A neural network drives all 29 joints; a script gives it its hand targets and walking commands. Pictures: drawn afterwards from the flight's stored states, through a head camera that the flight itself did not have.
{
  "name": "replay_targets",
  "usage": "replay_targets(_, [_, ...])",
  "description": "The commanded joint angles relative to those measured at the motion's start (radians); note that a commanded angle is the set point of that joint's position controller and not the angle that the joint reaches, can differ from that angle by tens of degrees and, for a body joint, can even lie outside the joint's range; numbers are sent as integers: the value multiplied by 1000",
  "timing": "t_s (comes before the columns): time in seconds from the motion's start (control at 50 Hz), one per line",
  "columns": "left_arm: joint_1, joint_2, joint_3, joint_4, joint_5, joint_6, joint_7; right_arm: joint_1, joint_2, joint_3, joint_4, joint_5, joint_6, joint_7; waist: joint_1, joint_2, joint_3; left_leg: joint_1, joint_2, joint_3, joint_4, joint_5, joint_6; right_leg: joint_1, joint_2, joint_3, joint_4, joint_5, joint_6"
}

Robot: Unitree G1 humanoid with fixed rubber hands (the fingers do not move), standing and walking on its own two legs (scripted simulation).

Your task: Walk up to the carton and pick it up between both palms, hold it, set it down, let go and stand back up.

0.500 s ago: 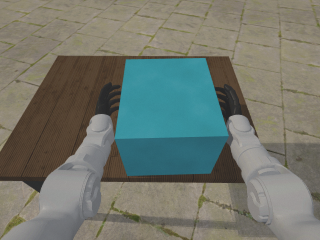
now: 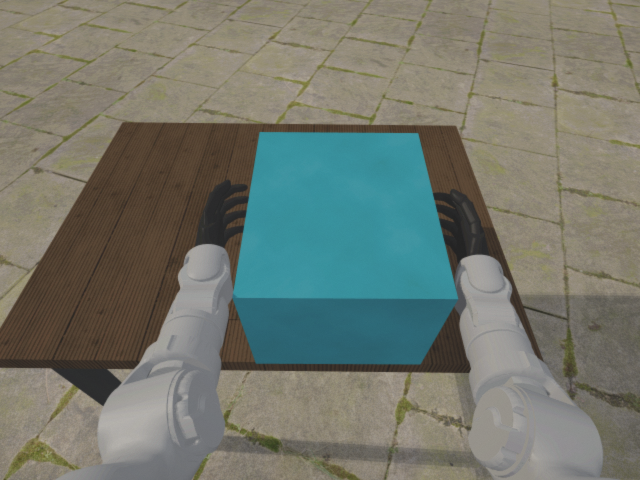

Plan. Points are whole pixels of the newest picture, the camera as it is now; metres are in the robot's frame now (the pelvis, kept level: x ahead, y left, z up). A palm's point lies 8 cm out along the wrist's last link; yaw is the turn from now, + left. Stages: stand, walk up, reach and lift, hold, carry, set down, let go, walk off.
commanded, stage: reach and lift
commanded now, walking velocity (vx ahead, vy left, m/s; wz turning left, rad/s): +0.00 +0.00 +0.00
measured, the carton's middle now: (338, 246) +0.46 +0.00 +0.02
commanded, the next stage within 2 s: none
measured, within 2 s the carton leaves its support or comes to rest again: leaves its support in 0.64 s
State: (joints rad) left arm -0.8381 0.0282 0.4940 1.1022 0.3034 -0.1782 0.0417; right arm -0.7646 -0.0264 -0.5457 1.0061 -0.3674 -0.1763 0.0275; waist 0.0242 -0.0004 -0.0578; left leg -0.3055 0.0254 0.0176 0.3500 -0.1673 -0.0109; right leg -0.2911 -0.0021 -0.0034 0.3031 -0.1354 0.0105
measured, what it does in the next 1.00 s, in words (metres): stands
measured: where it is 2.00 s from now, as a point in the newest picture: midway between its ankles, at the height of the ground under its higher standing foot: outside the picture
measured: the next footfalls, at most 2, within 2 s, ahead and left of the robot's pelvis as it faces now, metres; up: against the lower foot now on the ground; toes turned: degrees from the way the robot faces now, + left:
none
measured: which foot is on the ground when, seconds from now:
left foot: down 0.00-1.00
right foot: down 0.00-1.00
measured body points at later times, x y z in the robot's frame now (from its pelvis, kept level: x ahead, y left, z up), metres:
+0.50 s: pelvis +0.01 +0.00 +0.00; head +0.04 +0.01 +0.45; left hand +0.42 +0.17 +0.08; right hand +0.42 -0.17 +0.07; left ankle +0.00 +0.12 -0.75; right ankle +0.00 -0.13 -0.75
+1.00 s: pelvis +0.00 +0.00 +0.00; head +0.01 +0.01 +0.45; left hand +0.40 +0.17 +0.10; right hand +0.40 -0.16 +0.08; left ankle +0.00 +0.12 -0.75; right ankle +0.00 -0.13 -0.75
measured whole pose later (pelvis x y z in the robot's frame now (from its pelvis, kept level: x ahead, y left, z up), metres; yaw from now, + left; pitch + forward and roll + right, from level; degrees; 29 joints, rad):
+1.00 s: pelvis +0.00 +0.00 +0.00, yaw +1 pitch +3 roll -1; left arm -0.70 -0.01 0.38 0.79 0.25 0.07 0.02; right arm -0.63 -0.04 -0.33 0.91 -0.20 -0.13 -0.04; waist 0.01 -0.02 -0.04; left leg -0.20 0.03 0.02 0.30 -0.15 -0.01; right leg -0.17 -0.01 -0.05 0.24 -0.11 0.00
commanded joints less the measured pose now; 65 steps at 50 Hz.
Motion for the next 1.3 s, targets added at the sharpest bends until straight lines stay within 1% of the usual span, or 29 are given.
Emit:
replay_targets(0.0, [-427,-479,-211,-104,48,40,-125,-452,478,214,-63,-69,-46,128,1,-5,-381,202,-21,103,-26,301,-44,267,23,-80,0,287,9])
replay_targets(0.02, [-415,-477,-207,-114,56,48,-129,-440,496,220,-64,-69,-46,125,3,-19,-367,189,-24,107,-30,283,-39,291,20,-80,3,299,15])
replay_targets(0.08, [-399,-475,-218,-153,51,73,-132,-429,511,229,-84,-56,-42,122,8,-10,-359,178,-26,114,-42,277,-36,312,17,-77,4,318,20])
replay_targets(0.12, [-387,-477,-238,-177,35,80,-133,-427,512,234,-91,-48,-47,119,-3,1,-376,187,-25,115,-36,297,-39,318,17,-79,8,346,24])
replay_targets(0.2, [-352,-495,-251,-224,39,99,-129,-424,508,253,-111,-33,-58,118,1,21,-401,223,-20,115,-24,374,-50,324,25,-90,13,387,23])
replay_targets(0.28, [-350,-494,-261,-248,34,112,-133,-420,518,264,-116,-21,-59,110,0,18,-378,208,-22,117,-27,372,-46,338,20,-85,13,408,26])
replay_targets(0.34, [-331,-488,-246,-261,42,121,-137,-423,521,282,-137,-11,-62,109,21,12,-368,174,-28,126,-36,355,-38,374,15,-77,21,445,30])
replay_targets(0.36, [-329,-489,-247,-269,44,121,-137,-417,522,283,-128,-17,-61,107,8,-1,-368,172,-30,122,-41,336,-34,386,13,-79,19,434,31])
replay_targets(0.42, [-326,-495,-248,-265,45,133,-138,-420,516,285,-127,-11,-56,108,11,3,-345,170,-28,122,-51,313,-32,372,13,-83,10,399,30])
replay_targets(0.5, [-320,-497,-260,-283,43,136,-130,-431,502,292,-153,-6,-72,106,16,6,-390,194,-24,117,-36,355,-36,348,20,-88,3,389,21])
replay_targets(0.56, [-325,-521,-292,-322,35,131,-118,-455,521,333,-190,3,-88,96,17,5,-440,212,-24,119,-20,411,-41,363,20,-87,16,460,22])
replay_targets(0.64, [-343,-536,-344,-357,16,141,-114,-442,512,351,-182,8,-92,86,-5,20,-450,215,-22,110,-26,394,-51,355,26,-98,8,424,17])
replay_targets(0.66, [-327,-542,-347,-354,11,145,-112,-449,513,365,-195,17,-91,83,-1,9,-448,224,-22,107,-23,404,-49,359,24,-96,2,436,15])
replay_targets(0.7, [-358,-540,-371,-356,-1,143,-112,-450,513,388,-190,27,-94,74,-13,5,-449,221,-22,108,-23,395,-49,364,23,-97,4,442,16])
replay_targets(0.72, [-328,-544,-361,-336,-4,150,-115,-452,521,400,-191,37,-88,71,-2,-10,-433,212,-29,110,-30,375,-42,385,18,-87,0,458,17])
replay_targets(0.76, [-335,-556,-384,-354,-12,159,-113,-445,521,413,-174,47,-81,65,-14,7,-427,211,-29,105,-33,371,-50,390,22,-92,2,444,14])
replay_targets(0.78, [-359,-564,-407,-379,-31,158,-111,-468,515,431,-203,58,-92,62,-18,9,-482,231,-23,95,-26,398,-52,387,24,-94,3,455,14])
replay_targets(0.84, [-367,-571,-435,-389,-47,172,-112,-470,508,461,-209,90,-81,56,-22,20,-481,236,-27,86,-28,390,-56,379,27,-96,-4,434,10])
replay_targets(0.86, [-362,-561,-424,-372,-45,181,-113,-476,515,474,-206,100,-68,56,-10,6,-440,222,-29,87,-31,361,-51,377,24,-92,-10,412,13])
replay_targets(0.88, [-387,-561,-432,-383,-57,186,-115,-502,513,488,-222,120,-64,55,-18,3,-446,227,-29,83,-31,348,-48,372,26,-93,-10,402,12])
replay_targets(0.96, [-391,-572,-457,-383,-93,217,-123,-545,525,544,-283,184,-25,47,-11,-9,-440,198,-41,72,-44,281,-34,399,21,-76,-15,380,17])
replay_targets(1.0, [-421,-581,-467,-400,-103,231,-128,-570,529,544,-294,204,-3,42,-24,-8,-445,193,-45,70,-52,240,-31,383,23,-79,-23,335,16])
replay_targets(1.02, [-418,-572,-463,-397,-107,240,-130,-573,528,555,-302,213,7,42,-14,-14,-436,202,-48,69,-55,224,-28,384,23,-77,-25,321,16])
replay_targets(1.04, [-429,-569,-463,-386,-111,248,-134,-577,528,547,-301,216,23,42,-22,-20,-410,187,-49,68,-65,179,-23,367,23,-78,-30,282,15])
replay_targets(1.1, [-426,-553,-434,-398,-106,286,-146,-578,523,540,-294,236,66,41,-17,-30,-376,184,-54,68,-81,134,-12,379,19,-75,-37,231,17])
replay_targets(1.14, [-397,-547,-430,-394,-117,316,-156,-592,526,556,-336,256,86,35,-19,-38,-369,179,-60,68,-80,138,-6,399,19,-65,-36,254,23])
replay_targets(1.16, [-414,-540,-429,-400,-112,333,-161,-577,521,540,-314,261,105,31,-32,-38,-338,178,-60,65,-90,111,-3,389,20,-66,-43,215,23])
replay_targets(1.24, [-419,-528,-411,-430,-94,392,-180,-595,499,528,-336,270,147,22,-46,-35,-287,208,-62,61,-99,90,0,369,26,-71,-57,155,22])
replay_targets(1.28, [-418,-541,-432,-485,-97,411,-177,-584,501,533,-350,280,154,20,-48,-7,-328,247,-61,55,-85,158,-9,376,30,-73,-46,208,19])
